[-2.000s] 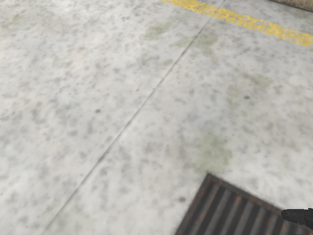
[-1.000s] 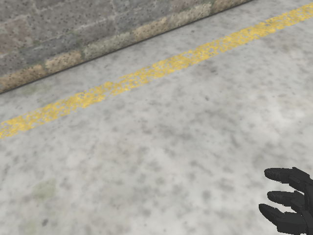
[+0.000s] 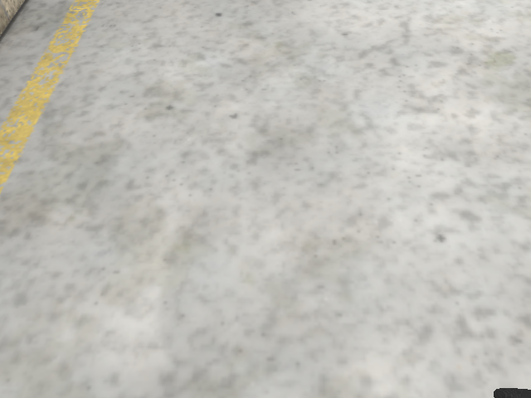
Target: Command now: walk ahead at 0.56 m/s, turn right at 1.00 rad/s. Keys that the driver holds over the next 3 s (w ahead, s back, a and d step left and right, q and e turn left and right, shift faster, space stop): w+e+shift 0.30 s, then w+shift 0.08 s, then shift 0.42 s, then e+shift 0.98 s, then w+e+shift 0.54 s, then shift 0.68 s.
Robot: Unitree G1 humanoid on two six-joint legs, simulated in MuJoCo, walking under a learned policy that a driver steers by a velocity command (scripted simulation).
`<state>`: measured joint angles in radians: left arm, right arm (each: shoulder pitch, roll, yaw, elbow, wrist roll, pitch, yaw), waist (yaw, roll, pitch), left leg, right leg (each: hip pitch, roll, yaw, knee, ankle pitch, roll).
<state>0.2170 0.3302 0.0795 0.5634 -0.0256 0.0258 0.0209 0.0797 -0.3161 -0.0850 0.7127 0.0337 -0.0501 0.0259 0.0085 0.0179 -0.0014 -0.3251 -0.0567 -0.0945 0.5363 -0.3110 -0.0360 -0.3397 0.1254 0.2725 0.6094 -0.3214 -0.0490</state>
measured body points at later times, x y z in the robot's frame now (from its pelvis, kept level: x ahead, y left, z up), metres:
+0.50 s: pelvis +0.27 -0.10 -0.04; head +0.31 -0.12 +0.41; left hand +0.58 -0.01 -0.10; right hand +0.09 -0.31 -0.16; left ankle +0.04 +0.14 -0.67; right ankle +0.36 -0.23 -0.74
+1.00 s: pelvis +0.50 -0.19 -0.01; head +0.54 -0.21 +0.44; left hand +0.74 +0.00 -0.13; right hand +0.52 -0.51 -0.09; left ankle +0.65 -0.16 -0.73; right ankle +0.36 -0.24 -0.69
